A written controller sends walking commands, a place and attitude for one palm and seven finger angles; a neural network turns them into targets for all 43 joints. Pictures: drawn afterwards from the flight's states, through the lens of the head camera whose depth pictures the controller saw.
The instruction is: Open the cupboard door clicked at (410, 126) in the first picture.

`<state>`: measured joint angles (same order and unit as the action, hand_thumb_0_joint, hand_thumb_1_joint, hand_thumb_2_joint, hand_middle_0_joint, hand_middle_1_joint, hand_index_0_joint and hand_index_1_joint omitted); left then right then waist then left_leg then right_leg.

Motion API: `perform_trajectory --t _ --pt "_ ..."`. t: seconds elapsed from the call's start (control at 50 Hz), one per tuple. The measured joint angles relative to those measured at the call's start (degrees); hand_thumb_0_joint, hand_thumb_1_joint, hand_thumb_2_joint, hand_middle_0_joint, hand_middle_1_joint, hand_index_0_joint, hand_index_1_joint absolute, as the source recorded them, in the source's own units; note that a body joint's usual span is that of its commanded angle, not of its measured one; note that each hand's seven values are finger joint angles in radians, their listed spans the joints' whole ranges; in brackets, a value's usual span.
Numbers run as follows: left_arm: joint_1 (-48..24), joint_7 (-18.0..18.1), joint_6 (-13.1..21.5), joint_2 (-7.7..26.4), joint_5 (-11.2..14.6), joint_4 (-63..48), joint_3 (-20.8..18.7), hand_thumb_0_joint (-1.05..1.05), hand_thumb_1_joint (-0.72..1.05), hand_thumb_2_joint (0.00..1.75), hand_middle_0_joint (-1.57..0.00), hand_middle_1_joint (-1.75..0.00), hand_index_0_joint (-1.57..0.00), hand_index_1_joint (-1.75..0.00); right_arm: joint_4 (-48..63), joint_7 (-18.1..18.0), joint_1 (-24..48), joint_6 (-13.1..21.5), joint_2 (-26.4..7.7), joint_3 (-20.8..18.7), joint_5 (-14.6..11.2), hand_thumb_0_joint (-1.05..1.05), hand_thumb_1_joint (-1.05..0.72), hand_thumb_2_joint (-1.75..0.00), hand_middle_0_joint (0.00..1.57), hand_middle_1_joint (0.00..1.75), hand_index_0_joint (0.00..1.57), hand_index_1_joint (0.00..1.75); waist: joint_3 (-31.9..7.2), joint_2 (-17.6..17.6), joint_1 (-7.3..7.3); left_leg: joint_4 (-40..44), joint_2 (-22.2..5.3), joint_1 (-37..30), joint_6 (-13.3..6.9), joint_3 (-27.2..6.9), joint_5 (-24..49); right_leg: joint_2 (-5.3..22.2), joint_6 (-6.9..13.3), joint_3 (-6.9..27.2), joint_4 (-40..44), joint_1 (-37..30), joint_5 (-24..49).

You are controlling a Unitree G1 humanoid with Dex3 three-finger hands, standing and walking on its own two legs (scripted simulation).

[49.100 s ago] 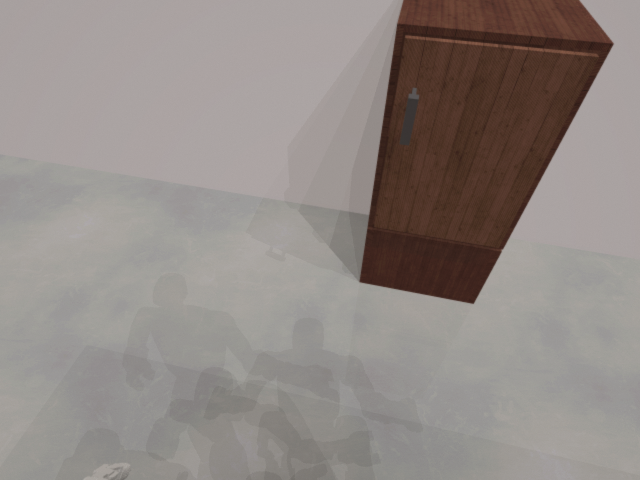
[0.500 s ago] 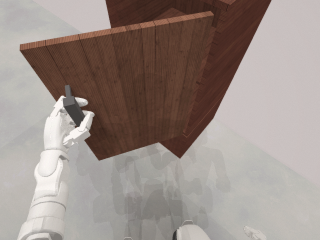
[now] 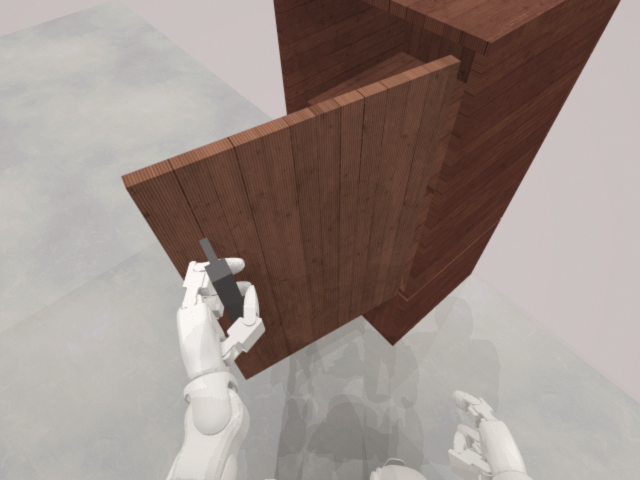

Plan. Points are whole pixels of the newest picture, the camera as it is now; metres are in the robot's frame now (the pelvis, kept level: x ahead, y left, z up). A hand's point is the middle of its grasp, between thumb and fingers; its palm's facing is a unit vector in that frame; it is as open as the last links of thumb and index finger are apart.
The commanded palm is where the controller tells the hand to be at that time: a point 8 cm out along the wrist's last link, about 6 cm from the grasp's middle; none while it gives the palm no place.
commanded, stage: open thumb and fingers to let go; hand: left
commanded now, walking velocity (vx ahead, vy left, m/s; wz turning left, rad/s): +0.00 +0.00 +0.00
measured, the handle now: (223, 283) +0.34 +0.15 +0.05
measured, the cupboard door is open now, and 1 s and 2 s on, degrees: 80 78 80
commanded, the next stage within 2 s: slide the hand sideways off the handle in 0.80 s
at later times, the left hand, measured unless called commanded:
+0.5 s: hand (241, 320) +0.29 +0.11 +0.05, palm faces +0.31 -0.95 +0.00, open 12.6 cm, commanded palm +0.25 +0.16 +0.04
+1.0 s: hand (238, 328) +0.28 +0.12 +0.04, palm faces +0.12 -0.99 -0.10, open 15.8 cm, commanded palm +0.25 +0.16 +0.04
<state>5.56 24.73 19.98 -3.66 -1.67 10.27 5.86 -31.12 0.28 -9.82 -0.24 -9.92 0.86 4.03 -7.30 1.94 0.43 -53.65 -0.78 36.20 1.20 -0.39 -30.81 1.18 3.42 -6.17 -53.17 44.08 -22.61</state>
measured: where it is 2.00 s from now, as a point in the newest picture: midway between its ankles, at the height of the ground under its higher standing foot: outside the picture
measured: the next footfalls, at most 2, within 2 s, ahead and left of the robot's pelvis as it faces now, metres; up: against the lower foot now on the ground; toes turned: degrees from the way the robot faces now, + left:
none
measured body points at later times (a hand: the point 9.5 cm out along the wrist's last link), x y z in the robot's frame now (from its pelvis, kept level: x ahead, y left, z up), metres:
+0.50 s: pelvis -0.03 +0.00 +0.00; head +0.03 -0.02 +0.44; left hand +0.27 +0.16 +0.05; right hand +0.14 -0.24 -0.11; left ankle -0.05 +0.13 -0.68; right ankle +0.03 -0.08 -0.68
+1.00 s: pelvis -0.03 +0.02 -0.01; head +0.02 +0.01 +0.44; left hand +0.27 +0.17 +0.05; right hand +0.13 -0.19 -0.11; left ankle -0.05 +0.13 -0.68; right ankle +0.03 -0.08 -0.68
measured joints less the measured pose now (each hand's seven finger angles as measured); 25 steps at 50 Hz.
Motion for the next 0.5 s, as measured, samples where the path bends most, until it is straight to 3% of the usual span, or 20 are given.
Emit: perform_trajectory --t 0.12,0.2,0.3,0.5 --pt "-2.46 -0.71 1.18 1.37 -0.45 1.67 -1.08 0.01 0.63 0.77 -0.34 -1.31 -0.33 -1.32 -2.58 -0.88 -0.97 1.07 -1.5 -1.09 0.22 0.01 -0.9 -0.9 0.2 0.3 0.2 0.3 0.41 -0.01 0.11 -1.13 0.12 1.67 0.59 -0.61 0.15 0.26 0.62 -0.58 -1.39 1.6 -0.24" --pt "-3.63 -2.78 1.07 2.83 1.24 2.96 -2.49 0.01 0.53 0.74 -0.35 -1.31 -0.34 -1.31 -3.66 -1.45 -1.55 1.48 -2.32 -1.58 -0.26 0.01 -0.9 -0.9 0.2 0.3 0.2 0.3 0.51 0.33 -0.19 -0.96 0.14 1.75 0.76 -0.57 0.62 0.28 0.77 -0.54 -1.32 1.74 0.13" --pt "-5.21 -4.18 1.28 3.01 3.86 4.69 -4.52 0.01 0.3 0.64 -0.35 -1.29 -0.34 -1.29 -4.37 -1.86 -1.84 2.3 -2.92 -1.76 -0.75 0.01 -0.9 -0.9 0.2 0.3 0.2 0.3 0.69 0.29 -0.59 -0.43 0.2 1.57 0.72 -0.37 1.42 0.28 0.79 -0.34 -0.68 1.56 1.02" --pt "-7.4 -4.16 2.12 2.64 3.08 7.53 -4.02 0.01 -0.27 0.4 -0.31 -1.21 -0.31 -1.21 -3.83 -1.44 -1.57 3.45 -2.91 -1.48 -0.7 0.01 -0.9 -0.9 0.2 0.3 0.2 0.3 0.41 -0.16 -0.56 -1.12 0.68 2.21 -0.11 0.27 2.02 0.69 0.16 0.34 -0.63 1.99 2.22"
